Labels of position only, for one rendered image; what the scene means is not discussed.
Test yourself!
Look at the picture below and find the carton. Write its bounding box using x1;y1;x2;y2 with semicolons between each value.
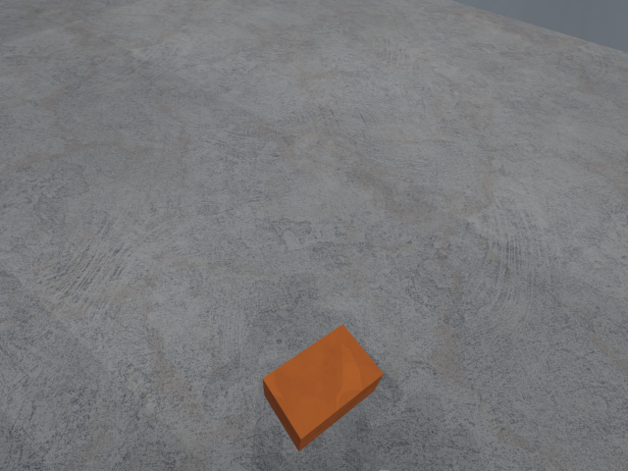
263;325;384;451

